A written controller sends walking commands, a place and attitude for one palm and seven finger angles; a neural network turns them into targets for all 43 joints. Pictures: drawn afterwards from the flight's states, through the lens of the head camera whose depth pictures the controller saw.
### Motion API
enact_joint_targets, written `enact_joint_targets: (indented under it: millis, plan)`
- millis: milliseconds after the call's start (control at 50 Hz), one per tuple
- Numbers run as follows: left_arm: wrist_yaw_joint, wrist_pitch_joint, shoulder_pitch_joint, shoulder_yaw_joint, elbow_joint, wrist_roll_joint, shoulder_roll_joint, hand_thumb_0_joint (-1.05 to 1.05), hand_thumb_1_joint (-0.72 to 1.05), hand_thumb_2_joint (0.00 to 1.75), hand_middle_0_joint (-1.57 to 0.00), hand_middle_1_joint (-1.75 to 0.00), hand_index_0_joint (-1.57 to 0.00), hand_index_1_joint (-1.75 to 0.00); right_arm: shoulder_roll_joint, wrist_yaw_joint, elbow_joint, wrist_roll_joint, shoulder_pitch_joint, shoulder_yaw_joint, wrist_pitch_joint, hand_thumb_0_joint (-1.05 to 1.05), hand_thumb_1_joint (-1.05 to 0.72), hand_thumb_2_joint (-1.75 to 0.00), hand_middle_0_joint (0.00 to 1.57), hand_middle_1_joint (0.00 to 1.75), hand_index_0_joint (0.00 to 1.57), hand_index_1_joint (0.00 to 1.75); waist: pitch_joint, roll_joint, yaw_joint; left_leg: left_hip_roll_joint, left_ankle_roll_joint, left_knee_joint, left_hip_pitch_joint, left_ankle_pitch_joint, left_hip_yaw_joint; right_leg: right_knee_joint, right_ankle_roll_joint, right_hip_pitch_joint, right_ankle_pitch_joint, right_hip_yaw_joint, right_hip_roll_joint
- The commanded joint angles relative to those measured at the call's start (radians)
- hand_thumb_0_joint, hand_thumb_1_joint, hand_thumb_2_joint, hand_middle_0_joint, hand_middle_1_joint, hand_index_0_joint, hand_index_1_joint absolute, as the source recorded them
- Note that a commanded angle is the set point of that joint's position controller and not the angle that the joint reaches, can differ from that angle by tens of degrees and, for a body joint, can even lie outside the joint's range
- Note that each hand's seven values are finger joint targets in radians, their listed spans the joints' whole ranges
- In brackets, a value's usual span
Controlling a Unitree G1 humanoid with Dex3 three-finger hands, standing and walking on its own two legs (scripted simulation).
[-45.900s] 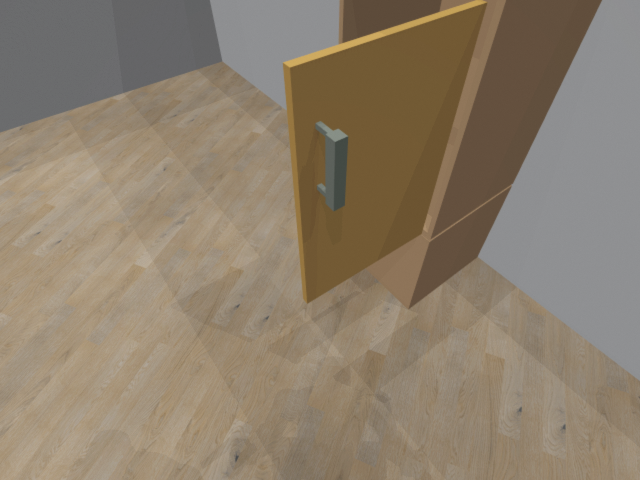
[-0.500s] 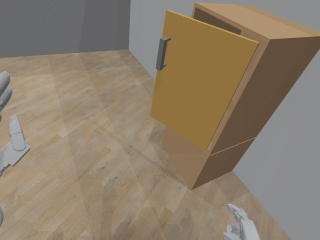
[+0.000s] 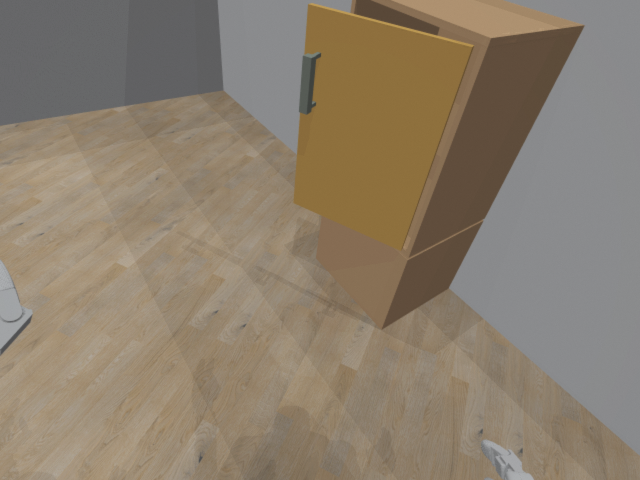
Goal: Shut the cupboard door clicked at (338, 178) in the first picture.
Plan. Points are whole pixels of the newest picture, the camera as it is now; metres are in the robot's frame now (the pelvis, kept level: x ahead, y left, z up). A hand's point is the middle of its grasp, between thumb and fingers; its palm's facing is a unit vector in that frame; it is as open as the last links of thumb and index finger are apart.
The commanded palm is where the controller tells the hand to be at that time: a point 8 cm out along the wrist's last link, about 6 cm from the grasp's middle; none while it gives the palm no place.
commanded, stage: stop stepping back and stand still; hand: left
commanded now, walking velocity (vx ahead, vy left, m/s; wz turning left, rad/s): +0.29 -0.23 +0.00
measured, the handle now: (311, 82) +1.01 +0.00 +0.09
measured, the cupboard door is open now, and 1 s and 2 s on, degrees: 25 25 25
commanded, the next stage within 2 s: let the arm hang, fingers relaxed in 0.26 s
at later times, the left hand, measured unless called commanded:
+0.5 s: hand (83, 436) +0.20 +0.28 -0.04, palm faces +0.19 -0.90 -0.40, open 7.4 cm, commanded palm none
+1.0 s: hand out of the picture +0.00 +0.22 -0.16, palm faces +0.07 -0.97 -0.22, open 7.3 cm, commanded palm none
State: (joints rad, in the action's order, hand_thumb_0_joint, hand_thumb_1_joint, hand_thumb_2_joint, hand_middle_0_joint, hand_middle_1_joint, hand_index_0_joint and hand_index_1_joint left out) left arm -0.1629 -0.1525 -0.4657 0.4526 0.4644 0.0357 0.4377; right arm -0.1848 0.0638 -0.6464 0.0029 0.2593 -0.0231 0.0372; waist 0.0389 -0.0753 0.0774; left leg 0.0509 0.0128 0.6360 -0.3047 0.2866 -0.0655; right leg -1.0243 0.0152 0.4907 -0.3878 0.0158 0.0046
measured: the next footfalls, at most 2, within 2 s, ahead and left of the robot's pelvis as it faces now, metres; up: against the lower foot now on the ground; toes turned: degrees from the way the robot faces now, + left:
right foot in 0.22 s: +0.03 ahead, -0.09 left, +0.00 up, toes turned +3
left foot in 0.44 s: +0.09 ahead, +0.15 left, +0.00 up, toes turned +5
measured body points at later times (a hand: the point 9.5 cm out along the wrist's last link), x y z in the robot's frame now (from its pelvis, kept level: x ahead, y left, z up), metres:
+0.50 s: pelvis +0.00 +0.03 -0.02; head +0.00 +0.01 +0.43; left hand +0.19 +0.32 -0.01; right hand +0.16 -0.23 -0.12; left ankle +0.05 +0.15 -0.73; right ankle -0.03 -0.10 -0.71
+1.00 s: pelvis +0.04 +0.04 +0.02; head +0.05 +0.04 +0.47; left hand +0.00 +0.27 -0.14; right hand +0.04 -0.18 -0.15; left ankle +0.05 +0.15 -0.73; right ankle -0.01 -0.09 -0.73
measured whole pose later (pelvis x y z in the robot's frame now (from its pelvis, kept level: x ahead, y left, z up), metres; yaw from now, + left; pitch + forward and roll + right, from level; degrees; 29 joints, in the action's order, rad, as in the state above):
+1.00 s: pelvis +0.04 +0.04 +0.02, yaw +3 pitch -1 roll +0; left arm -0.03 0.01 -0.32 0.01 -1.14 -0.01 0.17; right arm -0.15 0.04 -1.12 0.02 0.27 0.00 -0.01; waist -0.05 0.00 0.02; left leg 0.00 0.01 0.42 -0.21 0.19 -0.04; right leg -0.38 -0.01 0.07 -0.30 -0.01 0.02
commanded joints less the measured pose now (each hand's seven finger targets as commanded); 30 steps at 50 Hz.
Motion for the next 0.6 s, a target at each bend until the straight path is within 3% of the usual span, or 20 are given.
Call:
enact_joint_targets:
  millis: [0, 60, 120, 140, 160, 180, 200, 220, 240, 280, 320, 340, 360, 400, 420, 440, 500, 540, 560, 580]
  plan:
    - [0.009, -0.113, -0.005, 0.136, 0.434, -0.025, 0.235, 0.00, 0.90, 0.90, -0.20, -0.30, -0.20, -0.30, -0.136, -0.025, 0.170, 0.007, -0.180, -0.036, 0.048, 0.00, -0.90, -0.90, 0.20, 0.30, 0.20, 0.30, -0.086, 0.335, -0.074, 0.251, 0.090, -0.501, -0.213, 0.457, 0.286, -0.019, -0.005, -0.035, 0.107, 0.030, 0.002]
    - [-0.010, -0.092, -0.050, 0.145, 0.358, -0.016, 0.222, 0.00, 0.90, 0.90, -0.20, -0.30, -0.20, -0.30, -0.126, -0.010, 0.166, 0.014, -0.150, -0.030, 0.039, 0.00, -0.90, -0.90, 0.20, 0.30, 0.20, 0.30, 0.000, 0.413, -0.075, 0.223, 0.064, -0.482, -0.235, 0.429, 0.168, 0.230, 0.018, -0.281, -0.013, 0.123, -0.058]
    - [-0.015, -0.039, -0.035, 0.102, 0.208, -0.004, 0.173, 0.00, 0.90, 0.90, -0.20, -0.30, -0.20, -0.30, -0.118, 0.009, 0.158, 0.006, -0.135, -0.023, 0.028, 0.00, -0.90, -0.90, 0.20, 0.30, 0.20, 0.30, 0.016, 0.340, -0.071, 0.165, 0.027, -0.348, -0.246, 0.431, 0.111, 0.500, 0.038, -0.452, -0.111, 0.169, -0.103]
    - [-0.017, -0.026, -0.020, 0.092, 0.177, -0.007, 0.172, 0.00, 0.90, 0.90, -0.20, -0.30, -0.20, -0.30, -0.117, 0.009, 0.151, 0.003, -0.129, -0.022, 0.023, 0.00, -0.90, -0.90, 0.20, 0.30, 0.20, 0.30, 0.013, 0.247, -0.072, 0.125, 0.021, -0.199, -0.287, 0.401, 0.086, 0.600, 0.062, -0.499, -0.130, 0.092, -0.058]
    - [-0.019, -0.017, -0.007, 0.100, 0.146, -0.012, 0.185, 0.00, 0.90, 0.90, -0.20, -0.30, -0.20, -0.30, -0.111, 0.005, 0.142, -0.001, -0.112, -0.024, 0.015, 0.00, -0.90, -0.90, 0.20, 0.30, 0.20, 0.30, 0.008, 0.050, -0.072, 0.064, 0.012, 0.072, -0.356, 0.314, 0.034, 0.699, 0.127, -0.494, -0.179, -0.127, 0.079]
    - [-0.025, -0.015, -0.007, 0.100, 0.127, -0.012, 0.188, 0.00, 0.90, 0.90, -0.20, -0.30, -0.20, -0.30, -0.108, 0.001, 0.151, -0.006, -0.097, -0.027, 0.013, 0.00, -0.90, -0.90, 0.20, 0.30, 0.20, 0.30, 0.004, -0.116, -0.066, -0.017, -0.004, 0.319, -0.436, 0.196, 0.012, 0.832, 0.215, -0.473, -0.185, -0.478, 0.284]
    - [-0.027, -0.042, 0.070, 0.120, 0.188, 0.003, 0.233, 0.00, 0.90, 0.90, -0.20, -0.30, -0.20, -0.30, -0.129, 0.001, 0.152, 0.002, -0.131, -0.026, 0.027, 0.00, -0.90, -0.90, 0.20, 0.30, 0.20, 0.30, -0.038, -0.102, -0.065, -0.013, -0.024, 0.466, -0.446, 0.156, 0.025, 0.821, 0.255, -0.432, 0.165, -0.483, 0.333]
    - [-0.036, -0.052, 0.078, 0.086, 0.149, 0.000, 0.181, 0.00, 0.90, 0.90, -0.20, -0.30, -0.20, -0.30, -0.108, 0.001, 0.132, -0.011, -0.101, -0.028, 0.043, 0.00, -0.90, -0.90, 0.20, 0.30, 0.20, 0.30, 0.041, -0.136, -0.061, -0.003, -0.029, 0.481, -0.462, 0.188, 0.070, 0.776, 0.265, -0.486, 0.063, -0.464, 0.348]
    - [-0.029, -0.046, 0.052, 0.034, 0.128, 0.005, 0.131, 0.00, 0.90, 0.90, -0.20, -0.30, -0.20, -0.30, -0.136, 0.002, 0.144, -0.019, -0.109, -0.039, 0.046, 0.00, -0.90, -0.90, 0.20, 0.30, 0.20, 0.30, -0.028, -0.134, -0.061, 0.008, -0.035, 0.482, -0.445, 0.127, 0.089, 0.779, 0.251, -0.422, 0.052, -0.434, 0.317]
    - [-0.029, -0.057, 0.130, 0.033, 0.198, -0.006, 0.150, 0.00, 0.90, 0.90, -0.20, -0.30, -0.20, -0.30, -0.136, 0.012, 0.138, -0.013, -0.151, -0.022, 0.037, 0.00, -0.90, -0.90, 0.20, 0.30, 0.20, 0.30, -0.097, -0.019, -0.064, 0.042, -0.027, 0.339, -0.323, 0.099, 0.070, 0.771, 0.225, -0.272, 0.069, -0.299, 0.298]
    - [-0.035, -0.075, 0.163, 0.025, 0.240, -0.015, 0.155, 0.00, 0.90, 0.90, -0.20, -0.30, -0.20, -0.30, -0.111, 0.025, 0.141, -0.005, -0.177, -0.005, 0.045, 0.00, -0.90, -0.90, 0.20, 0.30, 0.20, 0.30, -0.082, -0.013, -0.076, 0.014, -0.012, 0.145, -0.146, 0.052, -0.009, 0.753, 0.181, -0.219, 0.070, -0.144, 0.238]
    - [0.096, 0.093, 0.108, -0.327, -0.542, -0.097, -0.144, 0.00, 0.90, 0.90, -0.20, -0.30, -0.20, -0.30, -0.162, -0.089, -0.035, 0.015, -0.103, -0.024, 0.086, 0.00, -0.90, -0.90, 0.20, 0.30, 0.20, 0.30, -0.132, 0.052, 0.004, 0.068, -0.036, 0.068, -0.142, 0.039, -0.047, 0.507, 0.095, -0.158, 0.413, 0.115, 0.280]
    - [0.138, 0.153, 0.035, -0.328, -0.588, -0.063, -0.122, 0.00, 0.90, 0.90, -0.20, -0.30, -0.20, -0.30, -0.140, -0.095, -0.006, 0.007, -0.015, -0.012, 0.018, 0.00, -0.90, -0.90, 0.20, 0.30, 0.20, 0.30, -0.028, 0.125, -0.013, 0.001, -0.031, -0.007, 0.090, -0.149, 0.015, 0.379, 0.044, -0.049, 0.292, 0.033, 0.159]
    - [0.148, 0.170, 0.035, -0.360, -0.645, -0.065, -0.178, 0.00, 0.90, 0.90, -0.20, -0.30, -0.20, -0.30, -0.274, -0.077, 0.019, 0.036, 0.039, -0.048, 0.005, 0.00, -0.90, -0.90, 0.20, 0.30, 0.20, 0.30, 0.084, 0.295, -0.027, 0.324, 0.164, -0.202, 0.093, -0.356, 0.476, 0.008, -0.049, 0.052, -0.268, 0.065, -0.001]
    - [0.152, 0.165, 0.084, -0.361, -0.656, -0.072, -0.146, 0.00, 0.90, 0.90, -0.20, -0.30, -0.20, -0.30, -0.295, -0.067, 0.054, 0.048, -0.001, -0.048, -0.009, 0.00, -0.90, -0.90, 0.20, 0.30, 0.20, 0.30, 0.043, 0.143, -0.032, 0.353, 0.207, -0.242, -0.009, -0.155, 0.530, -0.033, -0.044, 0.030, -0.301, -0.012, 0.024]
    - [0.164, 0.160, 0.128, -0.367, -0.693, -0.068, -0.144, 0.00, 0.90, 0.90, -0.20, -0.30, -0.20, -0.30, -0.289, -0.057, 0.073, 0.056, -0.046, -0.040, 0.000, 0.00, -0.90, -0.90, 0.20, 0.30, 0.20, 0.30, 0.031, 0.072, -0.047, 0.317, 0.215, -0.229, -0.025, -0.203, 0.539, 0.031, -0.039, 0.006, -0.251, -0.038, 0.045]
    - [0.162, 0.162, 0.108, -0.378, -0.960, -0.057, -0.109, 0.00, 0.90, 0.90, -0.20, -0.30, -0.20, -0.30, -0.217, -0.050, 0.006, 0.043, -0.132, -0.010, -0.018, 0.00, -0.90, -0.90, 0.20, 0.30, 0.20, 0.30, 0.070, 0.138, -0.116, 0.144, 0.089, -0.150, -0.178, -0.206, 0.275, 0.421, -0.040, -0.344, 0.061, -0.026, 0.028]
    - [0.154, 0.138, 0.133, -0.386, -1.107, -0.060, -0.019, 0.00, 0.90, 0.90, -0.20, -0.30, -0.20, -0.30, -0.124, -0.053, -0.036, 0.022, -0.144, 0.006, -0.038, 0.00, -0.90, -0.90, 0.20, 0.30, 0.20, 0.30, 0.005, -0.173, -0.089, -0.046, -0.033, 0.037, -0.181, 0.044, 0.059, 0.697, 0.055, -0.269, 0.178, -0.334, 0.249]
    - [0.153, 0.128, 0.189, -0.399, -1.159, -0.057, -0.030, 0.00, 0.90, 0.90, -0.20, -0.30, -0.20, -0.30, -0.132, -0.053, -0.070, 0.030, -0.153, 0.002, -0.047, 0.00, -0.90, -0.90, 0.20, 0.30, 0.20, 0.30, -0.065, -0.179, -0.075, -0.039, -0.039, 0.070, -0.136, 0.121, 0.073, 0.726, 0.116, -0.194, 0.335, -0.377, 0.290]
    - [0.151, 0.126, 0.215, -0.407, -1.209, -0.057, -0.035, 0.00, 0.90, 0.90, -0.20, -0.30, -0.20, -0.30, -0.129, -0.054, -0.111, 0.031, -0.118, 0.000, -0.049, 0.00, -0.90, -0.90, 0.20, 0.30, 0.20, 0.30, -0.062, -0.078, -0.054, -0.030, -0.043, 0.054, -0.072, 0.092, 0.068, 0.684, 0.130, -0.202, 0.484, -0.306, 0.266]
